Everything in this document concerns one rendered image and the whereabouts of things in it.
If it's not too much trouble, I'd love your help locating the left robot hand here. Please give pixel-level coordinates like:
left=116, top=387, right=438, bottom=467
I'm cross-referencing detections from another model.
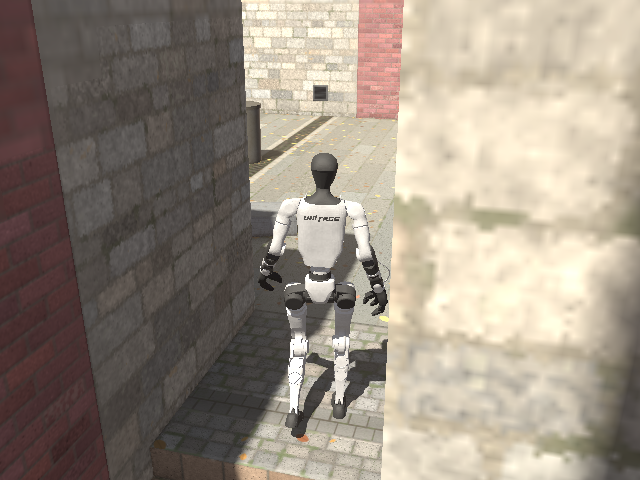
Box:
left=257, top=271, right=282, bottom=291

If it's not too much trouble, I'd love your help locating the robot left upper arm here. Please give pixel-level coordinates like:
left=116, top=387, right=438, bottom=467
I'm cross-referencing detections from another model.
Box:
left=268, top=198, right=301, bottom=256

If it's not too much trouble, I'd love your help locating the robot right upper arm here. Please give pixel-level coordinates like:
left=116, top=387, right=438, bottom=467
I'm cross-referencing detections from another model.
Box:
left=345, top=200, right=373, bottom=262

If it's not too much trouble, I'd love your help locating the right robot hand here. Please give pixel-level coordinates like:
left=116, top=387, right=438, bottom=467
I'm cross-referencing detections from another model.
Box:
left=363, top=289, right=388, bottom=316

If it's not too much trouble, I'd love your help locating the left robot forearm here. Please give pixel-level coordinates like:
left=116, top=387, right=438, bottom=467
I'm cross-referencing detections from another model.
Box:
left=260, top=239, right=280, bottom=276

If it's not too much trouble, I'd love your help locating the robot left shin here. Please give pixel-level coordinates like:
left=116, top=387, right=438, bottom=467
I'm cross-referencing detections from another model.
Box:
left=288, top=339, right=306, bottom=415

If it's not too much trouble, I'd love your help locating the right robot forearm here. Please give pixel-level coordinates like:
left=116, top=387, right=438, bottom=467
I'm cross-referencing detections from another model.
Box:
left=362, top=245, right=385, bottom=293

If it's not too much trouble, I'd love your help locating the robot head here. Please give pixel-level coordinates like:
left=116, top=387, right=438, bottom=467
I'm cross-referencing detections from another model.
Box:
left=304, top=153, right=341, bottom=205

